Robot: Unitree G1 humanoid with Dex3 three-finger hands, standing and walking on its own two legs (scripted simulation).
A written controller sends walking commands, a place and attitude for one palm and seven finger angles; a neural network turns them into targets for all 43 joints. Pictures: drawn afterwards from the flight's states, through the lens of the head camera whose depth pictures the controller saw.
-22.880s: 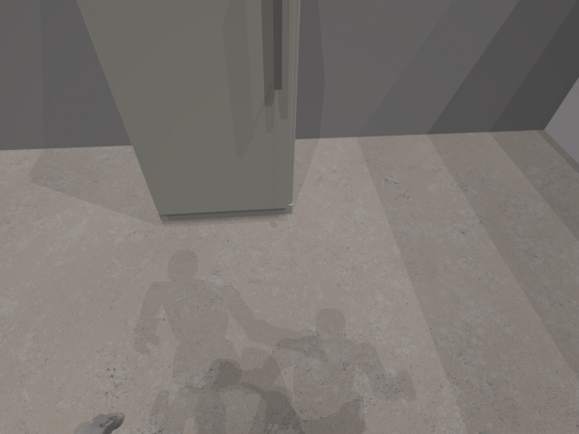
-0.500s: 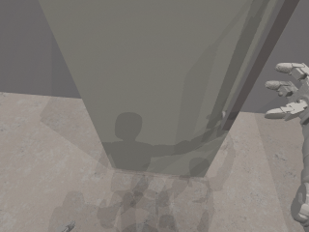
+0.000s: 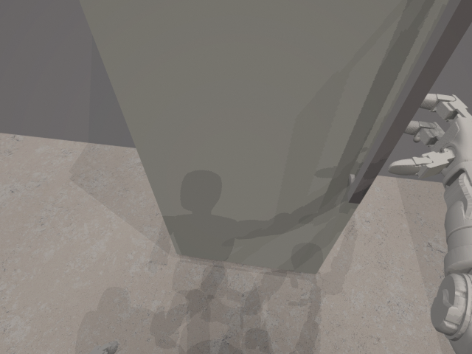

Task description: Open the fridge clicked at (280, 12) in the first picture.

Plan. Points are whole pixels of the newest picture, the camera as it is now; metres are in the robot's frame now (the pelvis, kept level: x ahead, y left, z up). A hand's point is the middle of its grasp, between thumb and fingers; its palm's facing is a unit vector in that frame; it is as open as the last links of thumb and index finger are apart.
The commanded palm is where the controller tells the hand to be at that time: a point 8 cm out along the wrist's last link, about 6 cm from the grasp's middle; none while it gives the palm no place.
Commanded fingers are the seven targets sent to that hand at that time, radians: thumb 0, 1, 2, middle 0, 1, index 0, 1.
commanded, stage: feel for the door with the fingertips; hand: right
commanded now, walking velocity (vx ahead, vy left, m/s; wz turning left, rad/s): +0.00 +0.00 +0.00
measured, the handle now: (398, 104) +0.50 -0.19 +0.19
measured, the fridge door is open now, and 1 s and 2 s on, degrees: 0 0 0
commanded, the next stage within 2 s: slide the fingers in behind the handle in 0.42 s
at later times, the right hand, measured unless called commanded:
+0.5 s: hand (417, 136) +0.46 -0.23 +0.16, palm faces +0.03 +1.00 +0.01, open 13.9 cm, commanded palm +0.43 -0.28 +0.15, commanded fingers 0.00 0.50 -0.30 0.30 1.20 0.30 1.20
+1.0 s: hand (401, 139) +0.45 -0.20 +0.16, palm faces +0.01 +1.00 +0.01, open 14.0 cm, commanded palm +0.42 -0.26 +0.15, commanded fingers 0.00 0.50 -0.30 0.30 1.20 0.30 1.20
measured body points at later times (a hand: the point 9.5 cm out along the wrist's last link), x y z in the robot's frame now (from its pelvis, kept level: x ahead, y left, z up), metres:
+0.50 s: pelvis +0.00 -0.01 +0.00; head +0.04 -0.01 +0.45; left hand +0.06 +0.26 -0.11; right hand +0.45 -0.28 +0.16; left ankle +0.00 +0.11 -0.72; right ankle +0.01 -0.10 -0.72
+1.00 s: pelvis +0.00 -0.01 +0.00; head +0.03 -0.01 +0.45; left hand +0.06 +0.26 -0.11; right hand +0.44 -0.26 +0.16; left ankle +0.00 +0.11 -0.72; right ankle +0.01 -0.10 -0.72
